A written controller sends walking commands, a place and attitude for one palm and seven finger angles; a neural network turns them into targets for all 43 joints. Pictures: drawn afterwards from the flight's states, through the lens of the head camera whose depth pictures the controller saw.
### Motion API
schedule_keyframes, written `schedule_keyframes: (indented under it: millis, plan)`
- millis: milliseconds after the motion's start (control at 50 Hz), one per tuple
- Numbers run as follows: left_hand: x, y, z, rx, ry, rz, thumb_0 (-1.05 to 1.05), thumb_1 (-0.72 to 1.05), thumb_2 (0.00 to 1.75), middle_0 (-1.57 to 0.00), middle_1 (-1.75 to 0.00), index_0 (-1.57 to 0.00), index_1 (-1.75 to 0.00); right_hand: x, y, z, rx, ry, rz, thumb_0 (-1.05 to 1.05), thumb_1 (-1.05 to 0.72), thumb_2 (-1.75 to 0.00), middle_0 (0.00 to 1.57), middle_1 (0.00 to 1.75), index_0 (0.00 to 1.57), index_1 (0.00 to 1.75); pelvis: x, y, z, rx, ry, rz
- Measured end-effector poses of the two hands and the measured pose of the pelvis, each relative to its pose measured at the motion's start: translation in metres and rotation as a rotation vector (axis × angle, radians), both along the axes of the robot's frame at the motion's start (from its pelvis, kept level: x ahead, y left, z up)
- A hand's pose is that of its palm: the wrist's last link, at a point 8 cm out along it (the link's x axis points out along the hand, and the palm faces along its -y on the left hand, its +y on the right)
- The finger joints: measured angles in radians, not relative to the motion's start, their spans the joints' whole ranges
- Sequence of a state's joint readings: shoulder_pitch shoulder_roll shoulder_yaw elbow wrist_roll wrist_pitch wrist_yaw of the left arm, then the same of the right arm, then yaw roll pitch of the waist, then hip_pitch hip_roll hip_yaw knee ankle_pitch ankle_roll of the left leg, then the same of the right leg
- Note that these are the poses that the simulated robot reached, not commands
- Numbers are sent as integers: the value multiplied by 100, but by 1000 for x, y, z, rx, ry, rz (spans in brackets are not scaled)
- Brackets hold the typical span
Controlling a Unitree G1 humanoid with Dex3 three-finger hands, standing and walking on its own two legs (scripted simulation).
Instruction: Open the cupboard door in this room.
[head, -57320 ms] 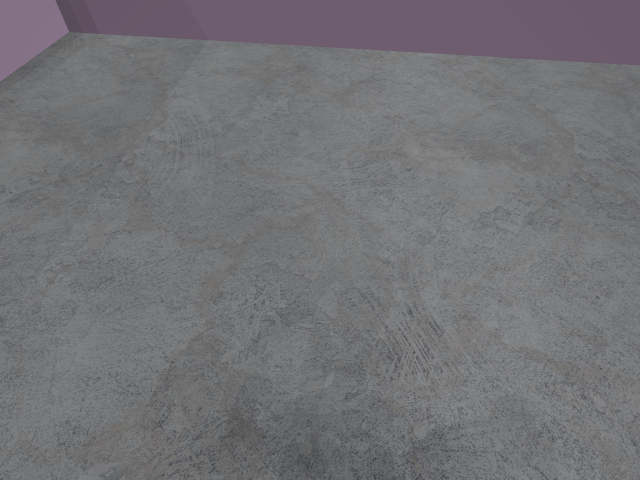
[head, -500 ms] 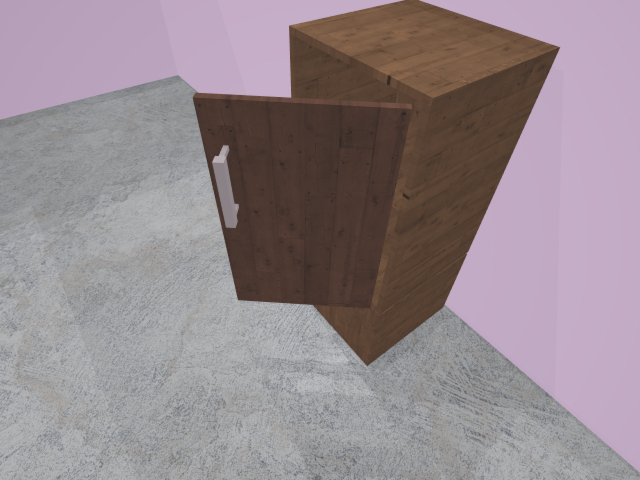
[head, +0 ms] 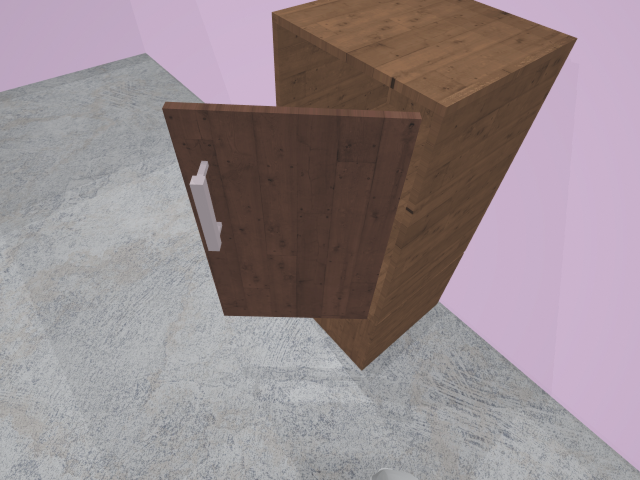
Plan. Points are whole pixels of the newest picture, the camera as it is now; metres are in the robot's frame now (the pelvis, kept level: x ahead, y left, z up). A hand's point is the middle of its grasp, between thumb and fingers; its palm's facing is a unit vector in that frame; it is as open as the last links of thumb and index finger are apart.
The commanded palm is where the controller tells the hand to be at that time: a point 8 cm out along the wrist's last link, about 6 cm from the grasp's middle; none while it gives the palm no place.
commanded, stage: come to a stop and stand still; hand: left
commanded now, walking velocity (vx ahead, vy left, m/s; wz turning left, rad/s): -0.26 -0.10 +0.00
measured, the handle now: (209, 208) +0.53 +0.20 +0.00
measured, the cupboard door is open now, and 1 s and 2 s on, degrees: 49 49 49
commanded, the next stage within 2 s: look again from close up in 1.30 s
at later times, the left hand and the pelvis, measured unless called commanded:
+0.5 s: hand out of the picture +0.09 +0.21 -0.19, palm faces +0.11 -0.98 -0.15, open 7.3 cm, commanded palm none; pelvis +0.02 +0.03 -0.01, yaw +3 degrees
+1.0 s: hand out of the picture +0.01 +0.17 -0.18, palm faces +0.03 -0.98 -0.21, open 7.3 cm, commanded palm none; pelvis -0.01 -0.01 -0.01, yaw +2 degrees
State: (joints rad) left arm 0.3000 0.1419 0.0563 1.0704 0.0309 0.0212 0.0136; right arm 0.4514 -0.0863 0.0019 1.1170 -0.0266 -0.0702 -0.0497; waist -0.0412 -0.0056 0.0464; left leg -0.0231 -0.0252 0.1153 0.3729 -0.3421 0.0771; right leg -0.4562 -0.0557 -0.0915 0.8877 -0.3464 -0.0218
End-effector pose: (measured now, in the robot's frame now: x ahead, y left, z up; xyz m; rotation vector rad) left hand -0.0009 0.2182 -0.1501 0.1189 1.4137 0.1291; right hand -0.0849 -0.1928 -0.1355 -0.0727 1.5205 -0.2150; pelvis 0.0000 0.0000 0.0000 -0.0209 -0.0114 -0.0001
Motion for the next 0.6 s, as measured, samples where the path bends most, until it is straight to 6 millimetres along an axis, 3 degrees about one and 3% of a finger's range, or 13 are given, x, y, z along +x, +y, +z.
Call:
schedule_keyframes:
  millis: [120, 160, 220, 320, 380, 520, 600]
  plan:
    - [84, 11, 3, 69, -166, -2, 3, 95, 90, -20, -30, -19, -30, 8, 2, -8, 42, 125, -7, 1, -90, -90, 20, 30, 21, 30, 29, -10, -8, 10, -11, 39]
    - [101, 11, 2, 83, -210, 6, 2, 94, 90, -20, -30, -19, -30, 21, -5, -15, 39, 132, -10, 1, -90, -90, 20, 30, 21, 30, 35, -13, -14, 11, -12, 53]
    - [111, 8, 0, 80, -234, 14, 1, 93, 90, -20, -30, -19, -30, 52, -20, -24, 5, 89, 8, 1, -90, -90, 20, 30, 21, 30, 33, -10, -17, 0, -12, 71]
    - [107, 8, -11, 32, -218, 13, 0, 92, 90, -20, -30, -20, -30, 119, -34, -22, -66, -102, 64, 1, -90, -90, 19, 30, 20, 30, 23, 3, -19, -2, -12, 68]
    - [100, 17, -22, -1, -217, 30, 0, 92, 90, -20, -30, -20, -30, 146, -32, -18, -107, -216, 93, 0, -91, -90, 19, 30, 20, 30, 18, 15, -26, -3, -15, 58]
    - [72, 43, -6, 6, -162, 63, 0, 93, 90, -20, -30, -20, -30, 170, -6, 8, -99, -279, 160, 0, -91, -90, 19, 30, 20, 30, 22, 28, -5, -2, 5, 45]
    - [48, 47, 1, 13, -83, 61, 0, 92, 90, -20, -30, -19, -30, 174, -5, 13, -100, -286, 149, 0, -92, -90, 20, 30, 21, 30, 26, 31, 3, -8, 13, 34]
